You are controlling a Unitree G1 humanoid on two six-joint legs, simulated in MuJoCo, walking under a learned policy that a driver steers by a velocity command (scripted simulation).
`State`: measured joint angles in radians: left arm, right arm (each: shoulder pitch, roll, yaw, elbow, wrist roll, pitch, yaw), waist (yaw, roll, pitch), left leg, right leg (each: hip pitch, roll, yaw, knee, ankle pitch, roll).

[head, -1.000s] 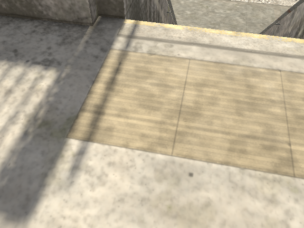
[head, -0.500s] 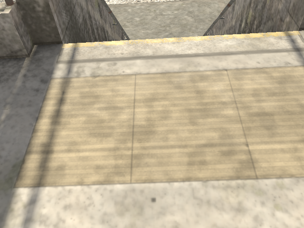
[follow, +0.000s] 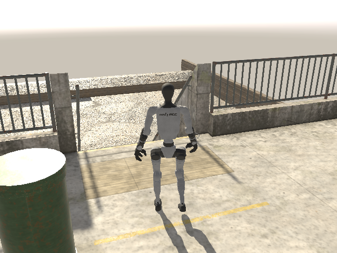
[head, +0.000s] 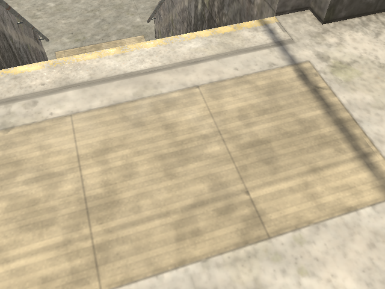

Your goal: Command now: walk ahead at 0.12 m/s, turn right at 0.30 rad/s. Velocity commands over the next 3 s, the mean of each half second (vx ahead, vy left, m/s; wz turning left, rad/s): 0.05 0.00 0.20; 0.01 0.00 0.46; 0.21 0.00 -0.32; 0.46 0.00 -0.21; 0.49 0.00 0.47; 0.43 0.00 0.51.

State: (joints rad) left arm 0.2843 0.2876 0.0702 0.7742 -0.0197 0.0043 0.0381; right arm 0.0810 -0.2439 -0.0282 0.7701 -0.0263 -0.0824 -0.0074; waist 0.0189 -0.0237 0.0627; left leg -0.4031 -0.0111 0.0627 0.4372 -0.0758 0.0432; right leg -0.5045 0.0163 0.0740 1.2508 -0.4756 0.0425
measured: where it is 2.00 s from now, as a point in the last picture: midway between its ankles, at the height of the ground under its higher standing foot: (191, 274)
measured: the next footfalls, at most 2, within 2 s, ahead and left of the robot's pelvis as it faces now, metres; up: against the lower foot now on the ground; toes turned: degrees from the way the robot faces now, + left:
right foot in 0.20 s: +0.12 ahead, -0.13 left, +0.00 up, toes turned +3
left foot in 0.54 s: +0.07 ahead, +0.12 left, +0.00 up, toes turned +15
